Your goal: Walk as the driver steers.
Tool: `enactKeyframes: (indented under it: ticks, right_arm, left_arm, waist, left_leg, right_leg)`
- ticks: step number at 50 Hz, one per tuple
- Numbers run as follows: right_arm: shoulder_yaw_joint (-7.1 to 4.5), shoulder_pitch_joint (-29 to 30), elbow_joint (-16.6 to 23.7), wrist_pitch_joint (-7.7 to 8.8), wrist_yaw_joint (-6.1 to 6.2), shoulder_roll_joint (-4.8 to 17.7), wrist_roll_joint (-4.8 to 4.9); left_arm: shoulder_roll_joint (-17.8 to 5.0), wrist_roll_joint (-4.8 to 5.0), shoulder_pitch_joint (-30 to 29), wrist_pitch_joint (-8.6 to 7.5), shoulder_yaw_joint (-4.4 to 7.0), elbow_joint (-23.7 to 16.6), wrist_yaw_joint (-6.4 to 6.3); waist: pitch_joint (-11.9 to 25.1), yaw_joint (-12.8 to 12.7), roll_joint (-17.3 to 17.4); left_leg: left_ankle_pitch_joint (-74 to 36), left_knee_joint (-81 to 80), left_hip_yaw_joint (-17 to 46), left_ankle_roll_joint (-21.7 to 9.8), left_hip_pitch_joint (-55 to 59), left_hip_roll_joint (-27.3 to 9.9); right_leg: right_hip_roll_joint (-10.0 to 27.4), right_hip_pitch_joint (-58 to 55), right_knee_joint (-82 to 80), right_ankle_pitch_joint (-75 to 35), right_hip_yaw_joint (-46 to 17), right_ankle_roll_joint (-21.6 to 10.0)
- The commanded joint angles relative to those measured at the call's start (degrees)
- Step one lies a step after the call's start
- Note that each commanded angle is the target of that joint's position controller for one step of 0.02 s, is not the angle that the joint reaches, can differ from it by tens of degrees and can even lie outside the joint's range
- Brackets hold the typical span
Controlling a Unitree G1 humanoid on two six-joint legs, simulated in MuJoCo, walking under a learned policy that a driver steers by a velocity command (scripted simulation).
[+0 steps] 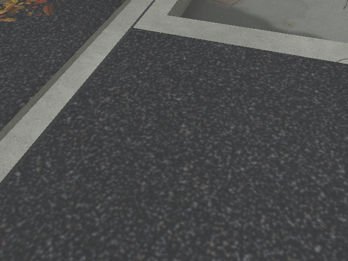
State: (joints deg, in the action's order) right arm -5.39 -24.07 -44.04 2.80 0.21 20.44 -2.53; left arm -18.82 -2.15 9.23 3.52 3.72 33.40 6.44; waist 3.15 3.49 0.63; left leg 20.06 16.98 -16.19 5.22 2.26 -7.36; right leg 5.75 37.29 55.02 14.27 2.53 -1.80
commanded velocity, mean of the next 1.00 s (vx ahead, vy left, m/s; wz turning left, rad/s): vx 0.50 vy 0.00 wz -0.43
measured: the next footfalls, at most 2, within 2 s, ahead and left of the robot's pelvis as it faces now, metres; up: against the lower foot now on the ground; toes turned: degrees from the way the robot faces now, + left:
right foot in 0.10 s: +0.16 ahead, -0.14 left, +0.00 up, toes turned -11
left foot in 0.52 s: +0.67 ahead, -0.17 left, +0.00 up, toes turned -22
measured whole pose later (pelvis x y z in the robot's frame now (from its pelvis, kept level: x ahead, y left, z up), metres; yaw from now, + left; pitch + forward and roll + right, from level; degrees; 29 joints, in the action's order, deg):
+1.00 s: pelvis +0.59 -0.24 +0.00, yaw -24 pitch +0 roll +2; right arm 0.0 -11.1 -48.4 2.5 -1.1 15.3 -1.1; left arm -14.0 -0.9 7.4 1.5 1.1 43.1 -2.0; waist -1.3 2.6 0.1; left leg 14.3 27.9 -3.6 -1.9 -13.1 2.3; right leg 1.5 18.9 30.1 11.2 -5.1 2.0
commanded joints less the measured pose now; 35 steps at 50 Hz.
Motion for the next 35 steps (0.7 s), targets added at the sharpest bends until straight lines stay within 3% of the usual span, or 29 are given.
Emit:
enactKeyframes:
  ticks: [1, 2, 3, 4, 5, 6, 7, 8, 9, 10, 11, 13, 16, 17, 19, 20, 21, 22, 23, 24, 25, 26, 27, 28, 29, 30, 31, 32, 35]
  right_arm:
    - [-2.02, 2.3, 2.6, 0.01, 0.24, 9.1, -0.32]
    - [-1.94, 2.3, 2.2, -0.36, 0.10, 9.5, -0.27]
    - [-1.97, 2.4, 1.8, -0.70, -0.09, 10.4, 0.07]
    - [-1.84, 3.4, 1.7, -1.19, -0.53, 11.2, 1.02]
    - [-1.04, 4.3, 3.1, -1.14, -0.91, 10.2, 0.98]
    - [1.79, 6.8, 9.1, -0.43, -1.96, -0.7, -0.33]
    - [1.22, 17.4, 13.3, 0.47, -2.18, 3.6, -1.31]
    - [1.08, 20.2, 14.6, 1.01, -2.23, 5.3, -0.76]
    - [1.82, 15.9, 12.7, 1.68, -2.07, 4.5, -0.54]
    - [1.93, 13.9, 11.2, 1.67, -1.99, 4.8, -0.96]
    - [2.20, 10.9, 9.8, 0.99, -2.11, 4.5, -1.44]
    - [2.40, 10.7, 9.1, -0.77, -2.52, 4.2, -1.53]
    - [3.54, 20.0, 11.7, -1.02, -3.09, 2.0, -0.60]
    - [4.03, 21.8, 12.0, -0.57, -3.28, 0.9, -0.38]
    - [5.20, 23.5, 11.9, 0.43, -3.54, -2.0, -0.05]
    - [5.43, 24.1, 11.9, 0.84, -3.49, -2.7, 0.40]
    - [5.22, 23.5, 11.5, 0.98, -3.19, -2.2, 0.66]
    - [3.35, 27.1, 14.1, 3.86, -2.64, 1.2, 3.78]
    - [2.60, 23.1, 13.0, 4.67, -2.32, 2.6, 4.03]
    - [1.72, 17.0, 10.9, 5.00, -1.82, 4.5, 3.69]
    - [1.12, 8.1, 8.5, 4.90, -1.12, 5.6, 3.39]
    - [1.12, -1.9, 5.9, 4.00, -0.09, 6.6, 2.34]
    - [1.41, -5.0, 3.4, 4.34, -1.02, 8.4, -0.51]
    - [1.43, -5.6, 4.7, 4.24, -1.98, 4.9, -0.09]
    - [1.31, 2.4, 6.4, 4.00, -1.60, 3.6, 0.90]
    - [1.82, 8.7, 6.7, 3.78, -1.27, 1.9, 2.00]
    - [2.75, 10.8, 6.0, 3.69, -1.00, 0.1, 2.19]
    - [2.89, 10.8, 5.0, 3.97, -1.00, 0.4, 1.45]
    - [3.50, 14.2, 3.1, 4.35, -1.72, -1.1, 1.36]
  left_arm:
    - [-3.7, -0.08, -12.6, -1.46, 0.08, -6.8, 0.24]
    - [-3.8, -0.12, -11.1, -1.56, 0.00, -6.3, -0.23]
    - [-4.6, 0.06, -5.7, -1.82, 0.43, -4.4, -1.18]
    - [-5.5, 0.49, 6.0, -2.56, 1.43, -0.4, -2.47]
    - [-8.9, 0.43, 21.4, -3.03, 3.34, 5.2, -3.60]
    - [-18.1, 1.41, 18.5, -2.85, 4.80, 4.4, -4.51]
    - [-18.3, 2.40, 17.5, -3.40, 4.63, 1.8, -5.05]
    - [-16.6, 1.12, 17.8, -3.54, 4.21, 4.0, -5.35]
    - [-14.9, 0.68, 18.2, -3.93, 3.88, 4.8, -5.88]
    - [-12.9, 0.49, 14.8, -4.42, 3.28, 4.3, -6.15]
    - [-10.5, 0.79, 11.1, -4.95, 2.22, 3.8, -6.30]
    - [-7.4, 1.26, 10.5, -6.55, 0.78, 4.5, -6.12]
    - [-6.6, 1.33, 13.6, -8.26, 0.45, 7.3, -5.84]
    - [-6.4, 1.45, 13.8, -8.56, 0.33, 8.2, -5.88]
    - [-6.5, 2.46, 15.7, -8.84, 0.24, 10.7, -6.13]
    - [-6.8, 2.89, 17.2, -9.08, 0.17, 12.2, -6.32]
    - [-7.3, 2.95, 17.4, -9.30, 0.18, 13.3, -6.49]
    - [-5.6, 4.72, 19.6, -8.78, 0.20, 13.1, -8.37]
    - [-8.6, 3.82, 18.3, -8.01, 0.83, 13.6, -9.36]
    - [-10.4, 2.28, 16.8, -7.22, 1.57, 13.2, -9.65]
    - [-10.8, 1.24, 13.0, -6.63, 1.74, 12.3, -9.27]
    - [-6.7, -0.06, 10.8, -6.42, 0.63, 11.2, -8.67]
    - [4.2, 0.66, 26.6, -6.07, -1.74, 13.3, -8.00]
    - [-1.9, 3.05, 29.9, -6.19, -1.44, 16.0, -7.08]
    - [-5.6, 4.68, 21.1, -5.84, -0.19, 13.5, -7.10]
    - [-6.2, 3.58, 13.0, -5.80, -0.44, 10.3, -7.53]
    - [-5.8, 2.96, 7.5, -5.49, -0.30, 9.1, -7.67]
    - [-4.4, 2.92, 7.8, -5.09, -0.29, 8.5, -7.54]
    - [0.6, 2.59, 11.1, -4.10, -1.45, 9.0, -8.04]
  waist:
    - [-11.4, 0.5, 8.0]
    - [-10.8, -0.6, 8.0]
    - [-7.7, -3.6, 7.4]
    - [-1.3, -10.1, 4.0]
    - [7.7, -17.1, -2.8]
    - [5.0, -11.7, -23.4]
    - [5.6, -14.2, -14.5]
    - [0.9, -13.0, -9.1]
    - [-1.4, -10.0, -6.3]
    - [-3.6, -7.1, -3.1]
    - [-4.2, -4.4, -3.6]
    - [-5.8, -2.8, -3.8]
    - [-10.6, -4.4, -2.2]
    - [-11.5, -4.5, -1.2]
    - [-10.3, -5.6, -0.5]
    - [-9.2, -6.3, -1.5]
    - [-7.9, -5.9, -2.4]
    - [-5.6, -5.8, 0.3]
    - [-2.3, -2.6, -1.5]
    - [1.1, 0.1, -4.3]
    - [4.7, 5.5, -5.7]
    - [10.8, 9.1, -4.1]
    - [21.3, 0.6, 20.5]
    - [31.8, 3.5, 13.1]
    - [22.2, 2.8, 7.4]
    - [12.3, 1.0, -0.2]
    - [4.9, -0.1, -4.0]
    - [1.5, -2.2, -2.7]
    - [0.0, -6.1, 0.5]
  left_leg:
    - [7.8, -10.6, 3.9, -8.8, -2.9, -13.6]
    - [-3.0, -7.3, 1.8, -8.7, -2.5, -13.5]
    - [-24.3, 1.7, -0.5, -8.8, -2.8, -13.2]
    - [-46.0, 19.7, -3.8, -8.7, -5.8, -11.6]
    - [-43.5, 42.7, -3.7, -7.2, -19.4, -9.4]
    - [10.4, 60.4, 0.1, -3.1, -46.2, 1.0]
    - [9.8, 66.7, 15.5, -2.3, -55.2, 4.8]
    - [4.9, 66.9, 17.4, -3.3, -59.8, 2.4]
    - [1.1, 62.2, 17.3, -4.0, -56.4, 0.3]
    - [-0.7, 58.0, 17.6, -3.9, -51.7, -1.6]
    - [-2.3, 55.4, 17.7, -3.7, -47.4, -2.3]
    - [-3.3, 50.9, 16.8, -2.9, -44.3, -2.3]
    - [-11.1, 38.6, 13.2, -2.5, -45.5, -0.4]
    - [-14.6, 33.5, 12.2, -2.9, -44.0, 0.9]
    - [-23.1, 22.5, 8.9, -4.8, -36.0, 4.4]
    - [-28.2, 19.5, 8.5, -6.2, -31.3, 5.8]
    - [-30.7, 17.3, 8.9, -7.5, -27.9, 7.2]
    - [-31.7, 12.9, 13.1, -7.2, -25.9, 9.4]
    - [-32.1, 10.9, 12.9, -6.9, -24.4, 11.2]
    - [-33.2, 11.2, 12.3, -7.0, -18.9, 12.3]
    - [-39.0, 9.2, 11.7, -7.3, -8.2, 11.6]
    - [-49.4, 13.6, 16.8, -9.0, 7.9, 4.3]
    - [-70.8, 19.6, 43.8, -24.0, 29.1, -16.3]
    - [-60.9, 12.8, 56.4, -26.7, 31.7, -17.2]
    - [-50.4, 9.3, 48.6, -25.4, 22.1, -15.6]
    - [-46.9, 6.3, 41.9, -22.6, 9.7, -12.3]
    - [-48.9, 3.6, 36.9, -21.5, -1.2, -9.7]
    - [-53.0, 1.7, 32.7, -20.9, -8.3, -7.7]
    - [-54.9, -1.3, 24.5, -21.3, -17.8, -4.5]
  right_leg:
    - [-0.1, 2.4, -7.9, 6.7, 4.2, -3.9]
    - [-2.3, -1.7, -9.9, 9.3, 6.7, -5.3]
    - [-6.5, -9.7, -11.1, 12.2, 9.5, -6.6]
    - [-11.5, -24.3, -14.7, 9.6, 10.5, -8.2]
    - [-13.1, -46.0, -18.0, 11.3, 4.8, -9.4]
    - [4.3, -53.2, -33.1, 34.7, -29.9, -13.8]
    - [7.1, -51.6, -42.5, 33.3, -49.6, -16.0]
    - [8.7, -52.3, -40.8, 21.8, -44.0, -15.8]
    - [7.8, -46.8, -39.8, 15.0, -39.1, -15.6]
    - [4.8, -39.9, -39.4, 12.1, -33.2, -14.5]
    - [2.4, -34.7, -40.6, 10.3, -29.1, -14.0]
    - [0.3, -29.4, -43.4, 4.6, -25.5, -14.6]
    - [-2.4, -27.9, -48.0, -10.6, -19.9, -14.2]
    - [-3.4, -28.4, -46.9, -23.4, -17.2, -13.3]
    - [-4.5, -28.9, -45.5, -44.1, -12.5, -10.4]
    - [-3.4, -29.5, -45.8, -48.8, -12.5, -9.2]
    - [-2.8, -31.6, -44.9, -52.2, -12.5, -7.9]
    - [0.5, -35.3, -40.3, -49.7, -15.8, -6.4]
    - [0.8, -40.9, -37.2, -53.7, -15.6, -5.5]
    - [0.2, -42.9, -30.9, -57.9, -15.1, -4.5]
    - [-1.6, -39.7, -19.7, -59.2, -13.1, -2.6]
    - [-4.9, -31.2, -4.1, -46.5, -13.4, -0.1]
    - [-17.4, -11.0, 30.6, 22.1, -15.1, 5.8]
    - [-17.5, -9.2, 37.9, 21.2, -21.5, 5.2]
    - [-13.1, -6.8, 35.4, 17.3, -19.7, 5.2]
    - [-9.8, -7.0, 29.9, 13.8, -15.3, 4.4]
    - [-8.7, -7.2, 26.8, 12.7, -12.7, 4.3]
    - [-7.3, -10.4, 24.0, 12.0, -12.2, 3.9]
    - [-4.1, -15.8, 8.2, 10.6, -10.4, 4.7]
